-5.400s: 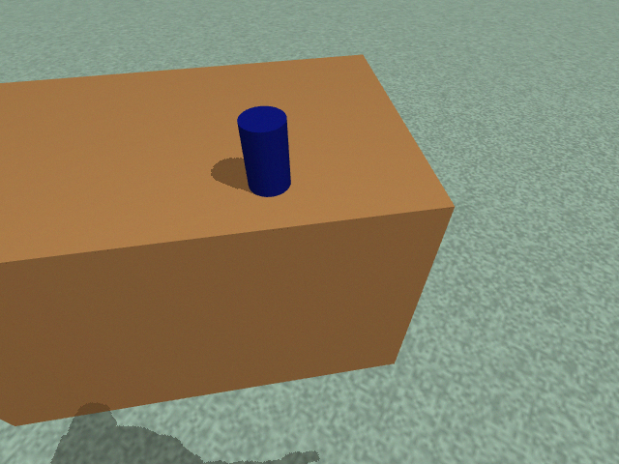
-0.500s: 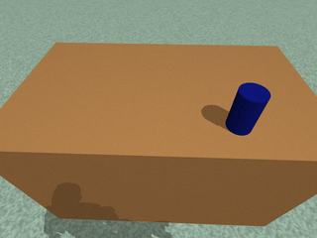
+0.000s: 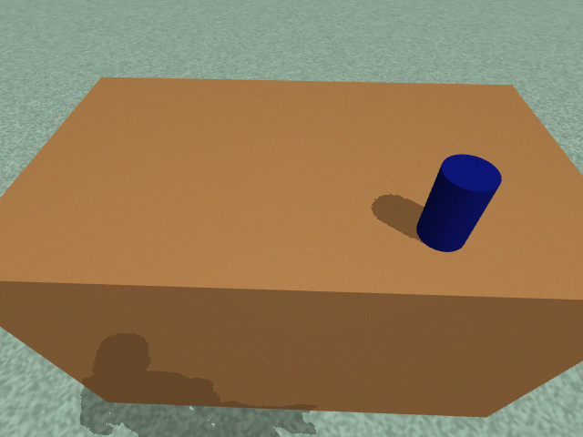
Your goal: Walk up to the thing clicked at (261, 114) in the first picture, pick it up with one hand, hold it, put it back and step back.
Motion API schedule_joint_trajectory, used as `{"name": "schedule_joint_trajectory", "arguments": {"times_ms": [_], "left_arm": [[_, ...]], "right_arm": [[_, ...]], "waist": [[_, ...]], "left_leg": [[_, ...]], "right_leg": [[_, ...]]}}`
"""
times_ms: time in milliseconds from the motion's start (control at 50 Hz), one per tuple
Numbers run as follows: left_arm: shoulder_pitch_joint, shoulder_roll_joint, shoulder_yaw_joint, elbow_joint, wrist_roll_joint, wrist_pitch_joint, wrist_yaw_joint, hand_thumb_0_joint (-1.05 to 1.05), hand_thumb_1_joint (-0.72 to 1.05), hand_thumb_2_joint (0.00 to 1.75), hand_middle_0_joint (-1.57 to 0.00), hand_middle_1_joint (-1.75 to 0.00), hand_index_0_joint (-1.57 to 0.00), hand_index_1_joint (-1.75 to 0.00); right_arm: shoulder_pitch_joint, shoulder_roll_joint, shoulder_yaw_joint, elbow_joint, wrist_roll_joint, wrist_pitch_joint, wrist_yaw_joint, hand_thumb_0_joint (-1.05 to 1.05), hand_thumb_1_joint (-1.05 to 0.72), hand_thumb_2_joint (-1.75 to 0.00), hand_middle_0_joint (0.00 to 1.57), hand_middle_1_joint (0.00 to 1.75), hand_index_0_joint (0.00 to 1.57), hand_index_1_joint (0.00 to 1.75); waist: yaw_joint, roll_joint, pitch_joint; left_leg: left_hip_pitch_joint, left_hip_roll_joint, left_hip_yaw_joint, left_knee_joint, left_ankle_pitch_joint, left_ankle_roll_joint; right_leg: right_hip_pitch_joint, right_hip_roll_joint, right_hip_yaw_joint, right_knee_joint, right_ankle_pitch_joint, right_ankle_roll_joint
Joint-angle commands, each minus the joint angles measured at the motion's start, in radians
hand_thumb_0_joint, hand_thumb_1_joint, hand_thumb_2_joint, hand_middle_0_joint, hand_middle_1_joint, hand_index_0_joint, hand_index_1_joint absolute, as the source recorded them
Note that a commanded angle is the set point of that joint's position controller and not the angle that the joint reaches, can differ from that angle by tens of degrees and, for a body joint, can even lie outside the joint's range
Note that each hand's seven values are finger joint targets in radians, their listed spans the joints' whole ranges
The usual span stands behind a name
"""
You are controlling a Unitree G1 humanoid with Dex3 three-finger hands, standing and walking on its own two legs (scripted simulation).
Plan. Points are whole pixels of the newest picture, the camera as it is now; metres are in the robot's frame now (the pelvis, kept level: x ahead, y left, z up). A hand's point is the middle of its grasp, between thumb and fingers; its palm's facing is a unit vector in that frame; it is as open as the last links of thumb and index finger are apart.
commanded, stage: stand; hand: right
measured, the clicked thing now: (454, 205) +0.48 -0.26 +0.04
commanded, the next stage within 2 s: rise first in 0.60 s
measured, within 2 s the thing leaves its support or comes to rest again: neither
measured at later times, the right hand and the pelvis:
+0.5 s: hand out of the picture +0.08 -0.25 -0.16, palm faces -0.02 +0.94 -0.34, open 7.4 cm; pelvis +0.01 +0.00 +0.00, yaw +0 degrees
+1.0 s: hand (478, 418) +0.18 -0.25 -0.11, palm faces +0.20 +0.92 -0.32, open 12.6 cm; pelvis +0.00 +0.00 -0.01, yaw +0 degrees
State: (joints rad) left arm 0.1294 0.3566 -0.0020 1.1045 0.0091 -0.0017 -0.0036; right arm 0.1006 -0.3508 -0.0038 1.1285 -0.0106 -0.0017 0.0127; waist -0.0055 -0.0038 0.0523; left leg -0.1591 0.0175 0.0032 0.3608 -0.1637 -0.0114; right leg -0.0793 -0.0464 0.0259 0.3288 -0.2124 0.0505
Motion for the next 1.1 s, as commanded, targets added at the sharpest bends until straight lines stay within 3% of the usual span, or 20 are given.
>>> {"name": "schedule_joint_trajectory", "arguments": {"times_ms": [0, 140, 240, 400, 520, 660, 680, 700, 720, 740, 760, 780, 820, 860, 880, 940, 960, 1000, 1040, 1080], "left_arm": [[-0.018, 0.213, 0.043, -0.054, 0.002, -0.024, 0.012, 0.00, 0.90, 0.90, -0.20, -0.30, -0.20, -0.30], [-0.022, 0.212, 0.043, -0.055, 0.005, -0.022, 0.011, 0.00, 0.90, 0.90, -0.20, -0.30, -0.20, -0.30], [-0.017, 0.210, 0.042, -0.057, 0.004, -0.023, 0.012, 0.00, 0.90, 0.90, -0.20, -0.30, -0.20, -0.30], [-0.015, 0.211, 0.041, -0.054, 0.004, -0.024, 0.013, 0.00, 0.90, 0.90, -0.20, -0.30, -0.20, -0.30], [-0.017, 0.214, 0.042, -0.062, 0.003, -0.027, 0.015, 0.00, 0.90, 0.90, -0.20, -0.30, -0.20, -0.30], [-0.015, 0.215, 0.044, -0.057, 0.004, -0.024, 0.016, 0.00, 0.90, 0.90, -0.20, -0.30, -0.20, -0.30], [-0.016, 0.215, 0.045, -0.062, 0.005, -0.024, 0.016, 0.00, 0.82, 0.82, -0.12, -0.22, -0.12, -0.22], [-0.367, 0.044, 0.030, -0.412, -0.077, -0.138, 0.023, 0.00, 0.74, 0.74, -0.04, -0.14, -0.04, -0.14], [-0.365, 0.059, 0.013, -0.417, -0.103, -0.153, 0.042, 0.00, 0.66, 0.66, -0.01, -0.06, -0.01, -0.06], [-0.256, 0.134, 0.059, -0.314, -0.101, -0.147, 0.059, 0.00, 0.58, 0.58, -0.01, -0.03, 0.00, -0.04], [-0.183, 0.173, 0.109, -0.249, -0.099, -0.135, 0.061, 0.00, 0.50, 0.50, -0.01, -0.03, 0.00, -0.05], [-0.150, 0.194, 0.149, -0.274, -0.095, -0.127, 0.070, 0.00, 0.43, 0.42, -0.01, -0.04, 0.00, -0.05], [-0.151, 0.153, 0.134, -0.314, -0.089, -0.135, 0.084, 0.00, 0.34, 0.26, -0.02, -0.04, -0.02, -0.04], [-0.040, 0.114, 0.162, -0.251, -0.060, -0.123, 0.081, 0.00, 0.24, 0.22, -0.03, -0.05, -0.03, -0.04], [-0.003, 0.114, 0.190, -0.271, -0.045, -0.119, 0.078, 0.00, 0.16, 0.19, -0.03, -0.05, -0.04, -0.04], [-0.036, 0.103, 0.185, -0.350, -0.044, -0.112, 0.081, 0.00, -0.04, 0.12, -0.05, -0.06, -0.06, -0.04], [-0.041, 0.116, 0.197, -0.367, -0.044, -0.111, 0.083, 0.00, -0.09, 0.10, -0.05, -0.06, -0.06, -0.04], [-0.028, 0.052, 0.166, -0.445, -0.049, -0.112, 0.083, 0.00, -0.19, 0.10, -0.05, -0.05, -0.05, -0.05], [-0.024, 0.060, 0.163, -0.533, -0.050, -0.120, 0.086, 0.00, -0.28, 0.08, -0.05, -0.05, -0.06, -0.05], [-0.051, 0.037, 0.142, -0.599, -0.051, -0.128, 0.088, 0.00, -0.44, 0.05, -0.06, -0.06, -0.06, -0.06]], "right_arm": [[-0.040, -0.220, -0.042, -0.054, 0.004, -0.026, -0.013, 0.00, -0.90, -0.90, 0.20, 0.30, 0.20, 0.30], [-0.041, -0.220, -0.042, -0.057, 0.004, -0.025, -0.014, 0.00, -0.90, -0.90, 0.20, 0.30, 0.20, 0.30], [-0.041, -0.223, -0.044, -0.059, 0.004, -0.028, -0.016, 0.00, -0.90, -0.90, 0.20, 0.30, 0.20, 0.30], [-0.046, -0.218, -0.044, -0.059, 0.005, -0.023, -0.014, 0.00, -0.90, -0.90, 0.20, 0.30, 0.20, 0.30], [-0.036, -0.217, -0.045, -0.060, 0.003, -0.025, -0.016, 0.00, -0.90, -0.90, 0.20, 0.30, 0.20, 0.30], [-0.039, -0.219, -0.045, -0.061, 0.005, -0.026, -0.017, 0.00, -0.90, -0.90, 0.20, 0.30, 0.20, 0.30], [-0.031, -0.215, -0.043, -0.063, 0.003, -0.024, -0.017, 0.00, -0.82, -0.82, 0.12, 0.22, 0.12, 0.22], [-0.382, -0.051, -0.018, -0.414, 0.070, -0.097, -0.028, 0.00, -0.74, -0.74, 0.06, 0.14, 0.05, 0.14], [-0.346, -0.087, -0.025, -0.454, 0.110, -0.139, -0.047, 0.00, -0.66, -0.66, 0.05, 0.06, 0.05, 0.06], [-0.210, -0.176, -0.079, -0.308, 0.099, -0.128, -0.067, 0.00, -0.58, -0.58, 0.05, 0.05, 0.05, 0.05], [-0.146, -0.198, -0.111, -0.250, 0.092, -0.112, -0.071, 0.00, -0.50, -0.50, 0.05, 0.05, 0.05, 0.05], [-0.150, -0.223, -0.149, -0.262, 0.093, -0.112, -0.080, 0.00, -0.42, -0.42, 0.05, 0.05, 0.05, 0.05], [-0.152, -0.225, -0.171, -0.374, 0.083, -0.131, -0.095, 0.00, -0.26, -0.26, 0.05, 0.05, 0.05, 0.05], [0.037, -0.193, -0.206, -0.369, 0.061, -0.116, -0.093, 0.00, -0.10, -0.19, 0.05, 0.05, 0.05, 0.05], [0.107, -0.199, -0.236, -0.400, 0.051, -0.110, -0.090, 0.00, -0.03, -0.17, 0.05, 0.05, 0.05, 0.05], [0.025, -0.160, -0.203, -0.567, 0.054, -0.106, -0.090, 0.00, 0.12, -0.13, 0.04, 0.05, 0.05, 0.05], [0.034, -0.147, -0.207, -0.577, 0.055, -0.100, -0.089, 0.00, 0.18, -0.12, 0.04, 0.05, 0.05, 0.05], [0.054, -0.110, -0.194, -0.669, 0.060, -0.102, -0.087, 0.00, 0.26, -0.10, 0.04, 0.05, 0.05, 0.05], [0.075, -0.137, -0.213, -0.760, 0.061, -0.109, -0.089, 0.00, 0.36, -0.09, 0.04, 0.06, 0.04, 0.06], [0.054, -0.112, -0.186, -0.868, 0.062, -0.119, -0.088, 0.00, 0.48, -0.06, 0.03, 0.06, 0.04, 0.06]], "waist": [[0.006, 0.011, -0.066], [0.003, 0.016, -0.054], [0.005, 0.007, -0.082], [0.003, -0.005, -0.061], [0.003, 0.002, -0.106], [0.004, -0.004, -0.081], [0.004, -0.005, -0.076], [0.022, -0.084, -0.102], [-0.018, 0.012, -0.128], [-0.025, 0.044, -0.067], [-0.001, 0.020, -0.029], [0.001, 0.034, -0.127], [-0.006, 0.004, -0.265], [-0.029, -0.033, -0.238], [-0.021, -0.029, -0.264], [0.003, -0.050, -0.268], [0.003, -0.037, -0.234], [-0.003, -0.020, -0.212], [-0.009, -0.011, -0.181], [-0.011, -0.011, -0.167]], "left_leg": [[0.054, 0.110, -0.087, -0.061, 0.119, 0.031], [0.043, 0.107, -0.090, -0.071, 0.079, 0.030], [0.069, 0.112, -0.086, -0.052, 0.165, 0.031], [0.067, 0.109, -0.087, -0.055, 0.118, 0.029], [0.091, 0.113, -0.074, -0.030, 0.204, 0.033], [0.081, 0.113, -0.083, -0.045, 0.198, 0.030], [0.070, 0.109, -0.076, -0.046, 0.187, 0.031], [-0.053, 0.002, 0.021, 0.038, 0.086, 0.003], [0.018, -0.004, 0.025, -0.006, 0.005, -0.004], [-0.003, -0.006, 0.033, -0.023, -0.040, -0.005], [-0.060, -0.001, 0.040, 0.007, -0.047, -0.004], [-0.032, 0.000, 0.040, 0.027, 0.020, -0.008], [0.030, 0.005, 0.036, 0.056, 0.138, -0.004], [0.020, -0.002, 0.035, 0.062, 0.161, 0.008], [0.039, -0.005, 0.034, 0.059, 0.196, 0.006], [0.049, -0.021, 0.047, 0.044, 0.209, 0.006], [0.036, -0.022, 0.052, 0.040, 0.186, 0.005], [0.032, -0.022, 0.056, 0.027, 0.163, 0.005], [0.027, -0.020, 0.061, 0.013, 0.125, 0.005], [0.020, -0.016, 0.060, 0.005, 0.103, 0.004]], "right_leg": [[-0.038, -0.083, 0.049, -0.056, 0.111, -0.060], [-0.046, -0.080, 0.046, -0.055, 0.091, -0.059], [-0.033, -0.084, 0.045, -0.048, 0.145, -0.058], [-0.049, -0.080, 0.043, -0.054, 0.098, -0.059], [-0.015, -0.091, 0.048, -0.045, 0.202, -0.059], [-0.022, -0.085, 0.039, -0.047, 0.170, -0.057], [-0.024, -0.086, 0.040, -0.052, 0.171, -0.057], [-0.169, 0.053, -0.063, 0.066, 0.100, -0.049], [-0.128, 0.043, -0.057, 0.033, 0.040, -0.055], [-0.167, 0.048, -0.060, 0.023, 0.009, -0.061], [-0.171, 0.054, -0.067, 0.039, -0.007, -0.056], [-0.152, 0.055, -0.066, 0.063, 0.052, -0.060], [-0.113, 0.055, -0.062, 0.086, 0.166, -0.053], [-0.144, 0.059, -0.058, 0.074, 0.196, -0.048], [-0.129, 0.060, -0.063, 0.077, 0.225, -0.051], [-0.100, 0.051, -0.060, 0.057, 0.240, -0.041], [-0.108, 0.047, -0.059, 0.049, 0.216, -0.040], [-0.117, 0.044, -0.062, 0.046, 0.195, -0.044], [-0.122, 0.046, -0.062, 0.034, 0.159, -0.046], [-0.110, 0.049, -0.062, 0.026, 0.138, -0.050]]}}
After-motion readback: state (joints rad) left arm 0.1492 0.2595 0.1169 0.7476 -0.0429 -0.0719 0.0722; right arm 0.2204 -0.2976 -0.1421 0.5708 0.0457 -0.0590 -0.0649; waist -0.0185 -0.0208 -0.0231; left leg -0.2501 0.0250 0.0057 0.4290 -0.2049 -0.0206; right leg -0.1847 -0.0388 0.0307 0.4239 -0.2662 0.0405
